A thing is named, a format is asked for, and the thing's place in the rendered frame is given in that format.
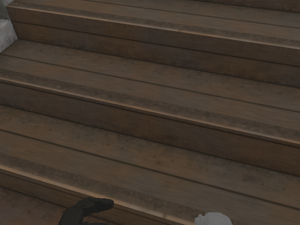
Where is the left robot hand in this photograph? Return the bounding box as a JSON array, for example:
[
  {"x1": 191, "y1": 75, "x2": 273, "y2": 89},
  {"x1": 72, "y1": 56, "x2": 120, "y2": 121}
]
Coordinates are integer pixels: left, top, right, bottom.
[{"x1": 58, "y1": 197, "x2": 114, "y2": 225}]

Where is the right robot thigh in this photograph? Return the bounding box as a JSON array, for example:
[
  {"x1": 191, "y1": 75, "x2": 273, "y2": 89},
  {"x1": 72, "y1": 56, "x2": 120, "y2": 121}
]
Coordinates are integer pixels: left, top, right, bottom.
[{"x1": 194, "y1": 212, "x2": 233, "y2": 225}]

